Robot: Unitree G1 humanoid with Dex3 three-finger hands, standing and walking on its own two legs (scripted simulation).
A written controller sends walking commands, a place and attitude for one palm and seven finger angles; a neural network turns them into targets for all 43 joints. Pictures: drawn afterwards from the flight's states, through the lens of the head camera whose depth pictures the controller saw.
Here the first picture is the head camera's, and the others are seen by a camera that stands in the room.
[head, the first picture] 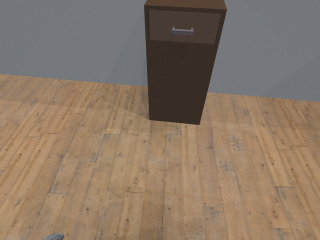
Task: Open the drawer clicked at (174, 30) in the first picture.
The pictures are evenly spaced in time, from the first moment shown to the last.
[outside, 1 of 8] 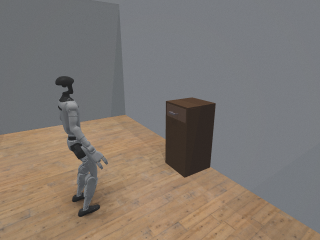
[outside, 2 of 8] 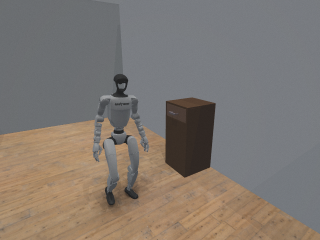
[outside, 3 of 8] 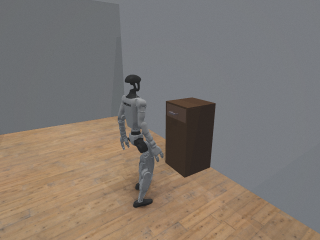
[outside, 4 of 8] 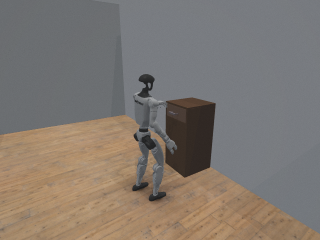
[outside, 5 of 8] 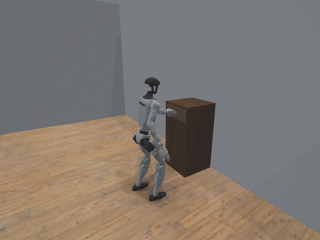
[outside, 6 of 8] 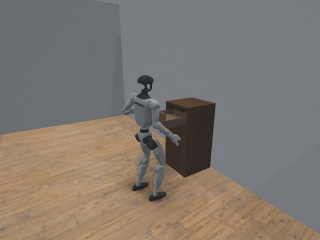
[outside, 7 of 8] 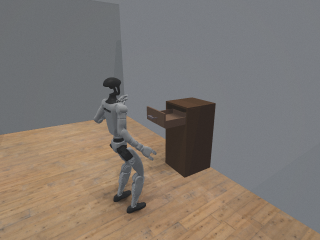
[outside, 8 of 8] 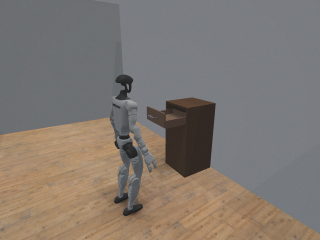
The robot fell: no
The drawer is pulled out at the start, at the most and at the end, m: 0.00 0.30 0.30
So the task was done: yes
